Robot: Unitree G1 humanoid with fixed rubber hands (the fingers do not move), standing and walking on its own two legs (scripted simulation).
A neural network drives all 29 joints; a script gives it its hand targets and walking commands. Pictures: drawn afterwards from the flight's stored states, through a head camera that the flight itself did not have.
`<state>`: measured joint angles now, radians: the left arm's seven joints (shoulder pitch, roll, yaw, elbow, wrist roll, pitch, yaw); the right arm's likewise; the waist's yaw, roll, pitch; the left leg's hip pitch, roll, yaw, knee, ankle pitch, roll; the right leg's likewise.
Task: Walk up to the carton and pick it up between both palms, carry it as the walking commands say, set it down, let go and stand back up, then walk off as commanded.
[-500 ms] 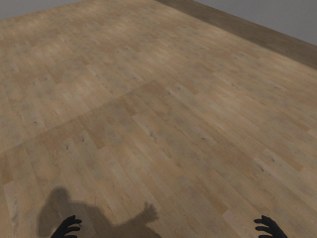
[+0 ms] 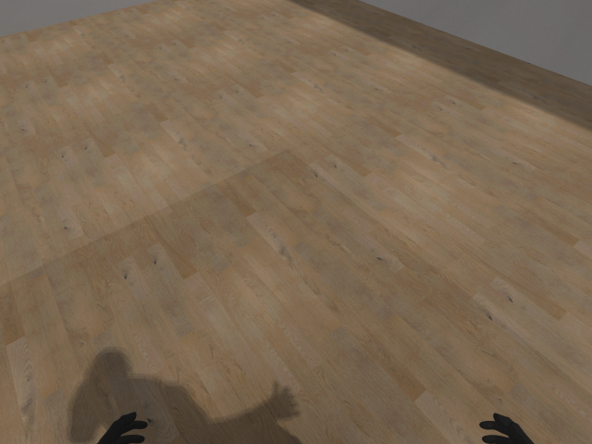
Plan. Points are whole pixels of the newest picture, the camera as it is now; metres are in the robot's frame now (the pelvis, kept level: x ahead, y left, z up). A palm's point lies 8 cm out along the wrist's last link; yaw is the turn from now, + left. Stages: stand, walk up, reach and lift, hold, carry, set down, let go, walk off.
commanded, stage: stand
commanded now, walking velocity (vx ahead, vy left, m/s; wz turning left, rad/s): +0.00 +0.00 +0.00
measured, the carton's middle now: out of the picture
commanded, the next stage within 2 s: walk up in 0.22 s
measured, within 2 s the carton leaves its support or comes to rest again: neither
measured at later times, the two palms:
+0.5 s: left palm out of the picture +0.10 +0.29 -0.09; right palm out of the picture +0.11 -0.27 -0.09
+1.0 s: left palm out of the picture -0.01 +0.27 -0.10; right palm out of the picture +0.09 -0.22 -0.09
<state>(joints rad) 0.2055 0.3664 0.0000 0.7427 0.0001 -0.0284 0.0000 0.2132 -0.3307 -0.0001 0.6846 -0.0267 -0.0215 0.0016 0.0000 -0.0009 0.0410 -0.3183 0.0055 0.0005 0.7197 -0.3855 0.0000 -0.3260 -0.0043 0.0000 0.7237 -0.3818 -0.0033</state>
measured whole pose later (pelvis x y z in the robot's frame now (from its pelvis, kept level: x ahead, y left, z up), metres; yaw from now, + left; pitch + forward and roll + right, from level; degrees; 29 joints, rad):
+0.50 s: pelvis -0.01 +0.01 +0.00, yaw +1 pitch -1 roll +0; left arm 0.18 0.35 0.00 0.79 0.00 0.01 0.00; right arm 0.22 -0.33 0.00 0.73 -0.03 0.02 0.02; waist 0.00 0.00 0.04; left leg -0.32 -0.01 -0.01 0.70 -0.35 0.00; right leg -0.32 -0.02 -0.01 0.69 -0.35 0.01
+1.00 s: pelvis -0.05 +0.02 +0.02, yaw +14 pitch +0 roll +1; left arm 0.20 0.20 0.00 0.77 0.00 0.06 0.01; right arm 0.26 -0.29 0.00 0.73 -0.03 0.09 0.03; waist 0.00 -0.01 0.05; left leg -0.37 0.01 0.05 0.84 -0.43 -0.01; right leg -0.30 -0.14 -0.15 0.54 -0.24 0.03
